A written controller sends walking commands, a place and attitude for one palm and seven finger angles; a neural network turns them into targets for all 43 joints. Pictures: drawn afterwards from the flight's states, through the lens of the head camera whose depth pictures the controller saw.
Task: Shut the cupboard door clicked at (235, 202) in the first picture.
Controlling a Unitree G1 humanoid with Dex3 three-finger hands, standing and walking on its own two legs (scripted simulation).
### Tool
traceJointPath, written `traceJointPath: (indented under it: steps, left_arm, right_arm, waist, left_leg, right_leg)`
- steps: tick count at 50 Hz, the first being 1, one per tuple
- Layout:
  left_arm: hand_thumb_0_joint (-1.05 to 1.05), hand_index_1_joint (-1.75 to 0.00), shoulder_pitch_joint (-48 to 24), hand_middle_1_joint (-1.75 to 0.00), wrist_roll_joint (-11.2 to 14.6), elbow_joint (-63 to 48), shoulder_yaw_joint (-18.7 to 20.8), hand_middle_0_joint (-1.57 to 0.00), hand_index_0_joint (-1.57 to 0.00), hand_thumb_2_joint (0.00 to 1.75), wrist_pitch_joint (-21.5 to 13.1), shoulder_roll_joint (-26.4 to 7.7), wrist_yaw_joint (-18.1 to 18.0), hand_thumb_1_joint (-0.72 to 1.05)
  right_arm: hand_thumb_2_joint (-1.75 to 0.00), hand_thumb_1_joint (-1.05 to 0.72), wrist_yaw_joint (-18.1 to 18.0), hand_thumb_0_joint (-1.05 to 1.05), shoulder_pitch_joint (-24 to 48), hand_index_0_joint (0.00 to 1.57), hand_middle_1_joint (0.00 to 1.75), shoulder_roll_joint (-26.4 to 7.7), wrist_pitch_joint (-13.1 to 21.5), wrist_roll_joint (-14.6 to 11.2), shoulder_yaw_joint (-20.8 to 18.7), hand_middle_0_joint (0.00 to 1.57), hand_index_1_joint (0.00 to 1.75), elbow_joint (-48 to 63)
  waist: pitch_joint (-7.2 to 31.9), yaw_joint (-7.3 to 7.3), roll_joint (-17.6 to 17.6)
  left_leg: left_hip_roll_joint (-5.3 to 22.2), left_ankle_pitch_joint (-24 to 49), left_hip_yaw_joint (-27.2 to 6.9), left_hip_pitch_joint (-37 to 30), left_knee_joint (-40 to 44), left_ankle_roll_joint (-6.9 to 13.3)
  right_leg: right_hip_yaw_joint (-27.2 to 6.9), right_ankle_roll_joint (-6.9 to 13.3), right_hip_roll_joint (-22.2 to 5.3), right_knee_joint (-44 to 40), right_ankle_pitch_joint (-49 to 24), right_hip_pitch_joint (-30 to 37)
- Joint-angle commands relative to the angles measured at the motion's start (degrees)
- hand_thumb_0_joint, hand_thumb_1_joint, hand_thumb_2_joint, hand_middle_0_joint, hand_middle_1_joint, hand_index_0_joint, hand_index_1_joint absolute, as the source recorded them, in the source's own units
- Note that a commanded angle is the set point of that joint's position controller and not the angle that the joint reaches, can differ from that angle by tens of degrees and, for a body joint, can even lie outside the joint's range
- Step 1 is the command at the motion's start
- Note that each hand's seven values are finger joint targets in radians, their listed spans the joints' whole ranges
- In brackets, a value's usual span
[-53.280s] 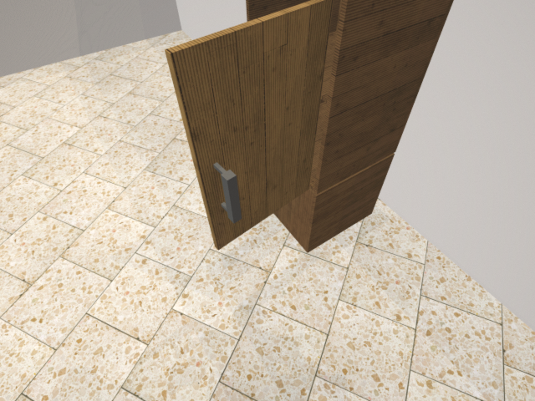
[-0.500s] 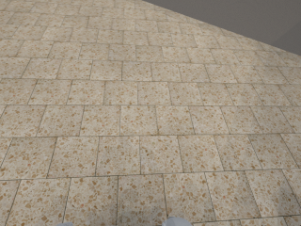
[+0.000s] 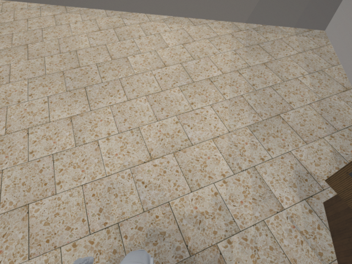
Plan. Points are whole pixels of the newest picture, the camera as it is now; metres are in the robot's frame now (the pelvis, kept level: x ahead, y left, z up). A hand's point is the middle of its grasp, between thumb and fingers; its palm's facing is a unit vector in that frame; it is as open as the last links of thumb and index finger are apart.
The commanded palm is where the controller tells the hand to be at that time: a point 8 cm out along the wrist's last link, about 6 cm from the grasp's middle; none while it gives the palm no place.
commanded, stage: turn to face it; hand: left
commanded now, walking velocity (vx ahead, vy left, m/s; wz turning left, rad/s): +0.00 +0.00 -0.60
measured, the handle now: out of the picture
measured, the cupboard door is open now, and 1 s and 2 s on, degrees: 35 35 35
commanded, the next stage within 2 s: take the last steps up to it in 1.72 s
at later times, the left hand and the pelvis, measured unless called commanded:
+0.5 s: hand (121, 245) +0.18 +0.16 -0.16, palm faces -0.30 -0.92 -0.26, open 7.4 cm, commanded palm none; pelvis +0.01 -0.01 -0.01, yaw -18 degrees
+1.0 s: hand (135, 228) +0.23 +0.13 -0.17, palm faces -0.52 -0.83 -0.19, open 7.4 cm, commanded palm none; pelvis +0.04 +0.00 +0.01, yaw -35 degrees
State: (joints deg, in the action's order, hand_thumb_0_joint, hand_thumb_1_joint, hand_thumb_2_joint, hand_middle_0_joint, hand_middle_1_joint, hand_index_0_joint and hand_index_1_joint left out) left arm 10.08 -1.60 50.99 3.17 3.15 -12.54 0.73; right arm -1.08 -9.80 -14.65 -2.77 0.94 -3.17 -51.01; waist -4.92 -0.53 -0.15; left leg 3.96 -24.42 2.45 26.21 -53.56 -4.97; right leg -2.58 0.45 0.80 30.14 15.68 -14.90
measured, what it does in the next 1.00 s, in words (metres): steps on the spot, turning right: left foot, then right foot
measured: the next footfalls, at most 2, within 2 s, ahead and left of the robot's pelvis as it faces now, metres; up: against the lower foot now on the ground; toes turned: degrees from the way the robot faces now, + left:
left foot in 0.10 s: +0.08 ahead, +0.14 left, +0.00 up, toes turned -1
right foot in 0.46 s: +0.01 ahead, -0.13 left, +0.00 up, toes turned -22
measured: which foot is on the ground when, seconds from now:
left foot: up 0.00-0.08, down 0.10-0.46, up 0.48-0.80, down 0.82-1.00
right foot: down 0.00-0.10, up 0.12-0.44, down 0.46-0.82, up 0.84-1.00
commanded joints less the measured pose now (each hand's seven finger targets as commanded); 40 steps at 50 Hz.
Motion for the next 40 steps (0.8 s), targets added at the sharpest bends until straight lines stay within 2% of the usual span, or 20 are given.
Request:
traceJointPath:
  steps: [1,3,4,5,6,9,11,18,19,21,22,23,24,25,26,28,32,36,39,40]
  left_arm:
    - [0.0,-0.3,-1.6,-0.3,-0.1,-4.8,3.8,-0.2,-0.2,0.9,-1.2,-12.9,-0.8,0.9]
    - [0.0,-0.3,-3.6,-0.3,0.6,-5.3,3.6,-0.2,-0.2,0.9,-0.7,-11.7,-0.7,0.9]
    - [0.0,-0.3,-2.2,-0.3,1.1,-6.2,3.0,-0.2,-0.2,0.9,-0.3,-8.5,-0.5,0.9]
    - [0.0,-0.3,-0.9,-0.3,1.3,-7.3,2.5,-0.2,-0.2,0.9,-0.2,-5.9,0.1,0.9]
    - [0.0,-0.3,-2.2,-0.3,0.5,-7.6,2.5,-0.2,-0.2,0.9,-0.2,-8.0,0.2,0.9]
    - [0.0,-0.3,-2.5,-0.3,0.4,-5.7,3.3,-0.2,-0.2,0.9,-0.1,-7.4,1.5,0.9]
    - [0.0,-0.3,-2.2,-0.3,0.6,-5.4,2.9,-0.2,-0.2,0.9,0.3,-6.0,1.9,0.9]
    - [0.0,-0.3,-4.8,-0.3,0.6,-6.3,2.0,-0.2,-0.2,0.9,-0.1,-4.6,1.9,0.9]
    - [0.0,-0.3,-3.7,-0.3,0.6,-6.0,2.0,-0.2,-0.2,0.9,-0.3,-4.8,1.8,0.9]
    - [0.0,-0.3,0.9,-0.3,0.4,-4.4,2.5,-0.2,-0.2,0.9,-0.8,-6.9,1.5,0.9]
    - [0.0,-0.3,5.1,-0.3,0.1,-3.2,3.3,-0.2,-0.2,0.9,-1.4,-11.2,1.0,0.9]
    - [0.0,-0.3,7.5,-0.3,-0.1,-2.3,4.4,-0.2,-0.2,0.9,-1.8,-17.0,0.2,0.9]
    - [0.0,-0.3,9.1,-0.3,0.7,-2.1,4.1,-0.2,-0.2,0.9,-1.6,-17.8,-0.3,0.9]
    - [0.0,-0.3,6.0,-0.3,0.4,-2.3,4.3,-0.2,-0.2,0.9,-1.9,-16.3,-0.9,0.9]
    - [0.0,-0.3,2.3,-0.3,0.6,-3.2,3.8,-0.2,-0.2,0.9,-1.5,-14.1,-1.2,0.9]
    - [0.0,-0.3,-1.9,-0.3,0.5,-4.8,2.9,-0.2,-0.2,0.9,-1.7,-11.7,-1.1,0.9]
    - [0.0,-0.3,-0.5,-0.3,0.1,-4.5,3.0,-0.2,-0.2,0.9,-1.8,-12.3,-1.1,0.9]
    - [0.0,-0.3,-0.1,-0.3,0.0,-4.0,3.6,-0.2,-0.2,0.9,-1.6,-13.0,-1.0,0.9]
    - [0.0,-0.3,-2.7,-0.3,0.6,-4.3,3.7,-0.2,-0.2,0.9,-1.0,-12.5,-0.8,0.9]
    - [0.0,-0.3,-2.5,-0.3,1.0,-5.0,3.2,-0.2,-0.2,0.9,-0.7,-10.0,-0.7,0.9]
  right_arm:
    - [-0.9,-0.9,-0.4,0.0,-2.3,0.2,0.3,-4.0,1.7,-0.6,-0.8,0.2,0.3,4.4]
    - [-0.9,-0.9,-0.8,0.0,-7.3,0.2,0.3,-5.0,2.6,-0.5,-0.8,0.2,0.3,2.9]
    - [-0.9,-0.9,-1.0,0.0,-8.4,0.2,0.3,-9.0,3.2,0.1,-1.3,0.2,0.3,2.8]
    - [-0.9,-0.9,-1.1,0.0,-9.1,0.2,0.3,-14.3,3.2,0.7,-2.3,0.2,0.3,3.6]
    - [-0.9,-0.9,-1.1,0.0,-8.6,0.2,0.3,-14.2,3.1,0.8,-1.9,0.2,0.3,4.1]
    - [-0.9,-0.9,-1.4,0.0,-2.3,0.2,0.3,-10.1,3.4,1.1,-0.9,0.2,0.3,5.5]
    - [-0.9,-0.9,-1.5,0.0,-2.0,0.2,0.3,-9.1,3.2,0.9,-0.8,0.2,0.3,5.3]
    - [-0.9,-0.9,-0.6,0.0,-5.9,0.2,0.3,-11.0,2.6,0.9,-2.3,0.2,0.3,2.5]
    - [-0.9,-0.9,-0.5,0.0,-5.1,0.2,0.3,-11.4,2.5,0.8,-2.5,0.2,0.3,2.5]
    - [-0.9,-0.9,-0.1,0.0,-3.8,0.2,0.3,-11.2,2.1,0.3,-2.7,0.2,0.3,2.8]
    - [-0.9,-0.9,0.1,0.0,-3.2,0.2,0.3,-8.6,2.0,-0.2,-2.5,0.2,0.3,3.6]
    - [-0.9,-0.9,0.3,0.0,0.7,0.2,0.3,-4.2,1.8,-0.2,-1.2,0.2,0.3,6.8]
    - [-0.9,-0.9,-0.3,0.0,2.5,0.2,0.3,-5.9,1.1,-0.1,-0.8,0.2,0.3,7.5]
    - [-0.9,-0.9,-0.7,0.0,2.9,0.2,0.3,-5.4,0.9,-0.2,-1.1,0.2,0.3,6.6]
    - [-0.9,-0.9,-0.8,0.0,1.9,0.2,0.3,-6.7,0.9,-0.2,-1.4,0.2,0.3,5.5]
    - [-0.9,-0.9,-0.1,0.0,-0.2,0.2,0.3,-6.0,0.8,0.1,-1.3,0.2,0.3,3.7]
    - [-0.9,-0.9,0.1,0.0,0.0,0.2,0.3,-4.8,0.9,0.0,-0.9,0.2,0.3,3.7]
    - [-0.9,-0.9,-0.2,0.0,0.2,0.2,0.3,-4.4,1.6,-0.5,-0.6,0.2,0.3,4.6]
    - [-0.9,-0.9,-0.9,0.0,-5.7,0.2,0.3,-4.8,2.3,-0.7,-0.6,0.2,0.3,2.9]
    - [-0.9,-0.9,-1.1,0.0,-7.4,0.2,0.3,-7.3,3.0,-0.4,-0.9,0.2,0.3,2.4]
  waist:
    - [6.5,0.08,9.4]
    - [7.5,-2.52,7.4]
    - [8.6,-2.3,-3.5]
    - [8.2,-2.14,-18.8]
    - [7.3,-2.56,-15.7]
    - [4.7,0.43,-10.0]
    - [5.2,0.37,-10.9]
    - [7.4,-1.81,-13.4]
    - [7.9,-1.11,-13.9]
    - [7.9,1.53,-9.2]
    - [9.5,3.72,1.8]
    - [7.1,5.52,18.9]
    - [6.7,6.23,12.8]
    - [6.6,4.36,17.5]
    - [5.9,2.95,15.9]
    - [6.3,0.3,10.6]
    - [6.9,0.96,7.4]
    - [7.1,1.2,8.5]
    - [8.2,-1.86,8.0]
    - [9.4,-2.19,1.8]
  left_leg:
    - [-1.9,2.1,0.0,-5.5,13.4,0.5]
    - [-1.8,11.8,-0.1,-16.6,27.4,1.0]
    - [7.2,11.7,-9.9,-22.7,35.2,4.0]
    - [21.4,16.0,-23.2,-23.6,39.0,10.7]
    - [25.2,14.7,-25.0,-18.1,39.0,14.2]
    - [17.6,26.0,-10.8,-16.0,36.3,12.8]
    - [15.7,31.0,-3.9,-17.9,34.2,12.0]
    - [17.0,34.3,1.3,-20.6,29.8,11.5]
    - [17.3,33.4,2.2,-19.8,28.2,10.8]
    - [14.9,26.2,5.4,-13.2,20.9,6.8]
    - [10.5,14.4,8.4,-4.9,11.3,3.3]
    - [1.7,-12.6,8.9,9.2,-2.1,0.3]
    - [1.9,-12.1,0.3,9.8,-9.6,0.7]
    - [2.0,-9.7,-2.2,12.3,-13.5,0.7]
    - [3.2,-5.1,-3.6,11.9,-14.7,0.6]
    - [3.0,1.2,-2.2,7.4,-12.1,-0.2]
    - [0.7,1.7,-1.0,3.2,-2.5,-0.5]
    - [-1.1,0.2,-0.9,-1.6,9.4,0.1]
    - [-2.1,10.4,-0.3,-13.3,25.4,0.7]
    - [2.9,12.4,-5.2,-20.4,33.5,2.5]
  right_leg:
    - [-16.1,9.4,-12.5,-6.8,-19.1,1.6]
    - [-14.9,5.4,-9.1,-2.3,-14.7,-4.6]
    - [-10.2,2.0,-2.5,5.0,-3.7,-11.8]
    - [-0.8,-1.3,3.4,19.5,18.2,-18.5]
    - [-1.2,-1.6,0.5,29.6,20.7,-17.1]
    - [0.9,-3.2,-2.2,36.9,13.3,-17.0]
    - [3.4,-3.6,-2.8,33.2,11.7,-15.5]
    - [8.3,-2.5,-1.0,13.6,10.4,-7.2]
    - [8.7,-2.0,-0.9,9.4,8.0,-4.4]
    - [8.7,-0.7,-0.6,-3.1,-3.3,6.2]
    - [-1.3,2.0,-8.7,-9.8,-11.3,15.3]
    - [-19.6,8.6,-22.0,-12.1,-27.5,16.9]
    - [-20.3,12.4,-24.0,-11.6,-30.0,12.5]
    - [-22.0,12.6,-21.0,-12.1,-27.0,11.6]
    - [-18.4,11.8,-19.0,-12.1,-21.2,10.5]
    - [-10.9,9.6,-14.2,-10.8,-20.2,6.8]
    - [-12.5,10.3,-13.1,-10.5,-18.2,5.7]
    - [-16.9,10.9,-13.4,-8.5,-20.4,5.1]
    - [-16.5,6.7,-10.2,-3.5,-18.9,-0.4]
    - [-13.3,3.5,-5.4,1.4,-12.3,-6.3]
